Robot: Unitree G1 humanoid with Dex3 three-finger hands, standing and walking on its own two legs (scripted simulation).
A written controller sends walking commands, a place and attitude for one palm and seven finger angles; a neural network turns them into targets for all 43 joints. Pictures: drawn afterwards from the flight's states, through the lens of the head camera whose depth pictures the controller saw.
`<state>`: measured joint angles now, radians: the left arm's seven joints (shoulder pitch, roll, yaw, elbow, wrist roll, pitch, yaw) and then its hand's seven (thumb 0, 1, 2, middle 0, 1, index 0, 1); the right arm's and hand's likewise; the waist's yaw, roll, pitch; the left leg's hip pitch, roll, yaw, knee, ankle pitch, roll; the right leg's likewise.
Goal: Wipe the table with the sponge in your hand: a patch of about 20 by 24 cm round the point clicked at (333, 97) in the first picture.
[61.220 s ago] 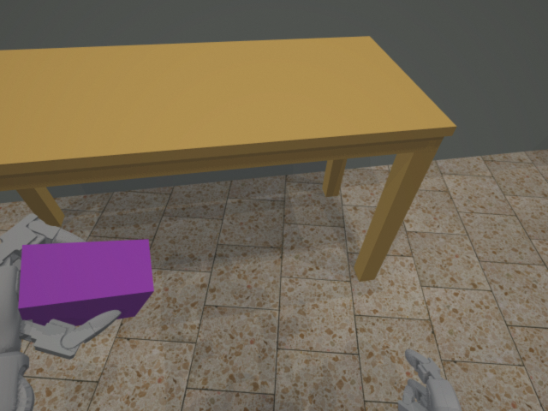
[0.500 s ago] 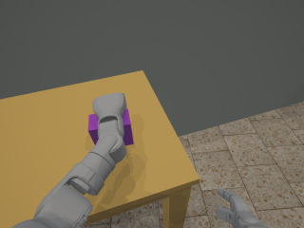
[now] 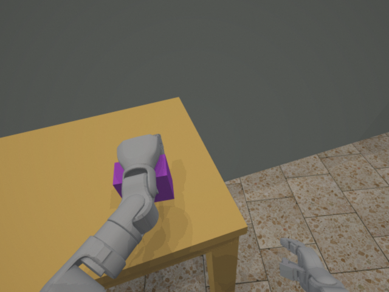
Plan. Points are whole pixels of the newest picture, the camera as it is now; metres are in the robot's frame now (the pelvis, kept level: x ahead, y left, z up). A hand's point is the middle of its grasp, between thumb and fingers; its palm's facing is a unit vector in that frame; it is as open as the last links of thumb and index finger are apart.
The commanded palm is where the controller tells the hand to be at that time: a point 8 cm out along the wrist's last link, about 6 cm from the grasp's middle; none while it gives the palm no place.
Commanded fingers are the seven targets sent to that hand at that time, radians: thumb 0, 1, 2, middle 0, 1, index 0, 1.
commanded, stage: wipe back along the third lane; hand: left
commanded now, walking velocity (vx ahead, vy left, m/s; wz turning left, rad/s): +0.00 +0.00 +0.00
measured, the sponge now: (147, 185) +0.35 +0.16 +0.04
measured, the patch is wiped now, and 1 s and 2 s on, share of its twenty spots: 1.00 1.00 1.00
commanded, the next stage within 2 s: slide back across to the middle lane in 0.18 s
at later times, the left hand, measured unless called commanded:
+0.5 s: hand (146, 179) +0.31 +0.14 +0.11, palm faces +0.11 -0.22 -0.97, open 10.0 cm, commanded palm +0.27 +0.16 +0.16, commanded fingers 0.00 0.10 1.30 -1.20 -1.60 -1.20 -1.60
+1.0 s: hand (108, 191) +0.28 +0.21 +0.11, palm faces +0.09 -0.17 -0.98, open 9.9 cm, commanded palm +0.24 +0.21 +0.17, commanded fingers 0.00 0.10 1.30 -1.20 -1.60 -1.20 -1.60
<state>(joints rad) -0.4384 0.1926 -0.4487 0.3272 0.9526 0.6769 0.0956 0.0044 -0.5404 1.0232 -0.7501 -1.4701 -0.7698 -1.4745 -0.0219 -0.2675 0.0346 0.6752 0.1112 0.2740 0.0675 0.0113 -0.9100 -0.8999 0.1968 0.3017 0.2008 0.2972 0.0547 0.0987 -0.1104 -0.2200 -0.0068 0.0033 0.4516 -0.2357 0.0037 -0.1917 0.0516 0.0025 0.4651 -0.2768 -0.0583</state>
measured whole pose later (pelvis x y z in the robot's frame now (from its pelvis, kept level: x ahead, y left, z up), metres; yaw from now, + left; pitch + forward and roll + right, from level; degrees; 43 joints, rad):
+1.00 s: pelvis -0.01 +0.00 +0.00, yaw -1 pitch -3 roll +1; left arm -0.09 0.38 -0.26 -0.09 0.89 0.59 -0.01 0.01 -0.56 1.02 -0.78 -1.45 -0.81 -1.42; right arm -0.03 -0.28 0.04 0.65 0.09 0.21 0.00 0.01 -0.91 -0.90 0.20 0.30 0.20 0.30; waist 0.07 0.11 -0.05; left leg -0.16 0.00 0.02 0.44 -0.22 0.00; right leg -0.14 0.06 0.03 0.45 -0.26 -0.06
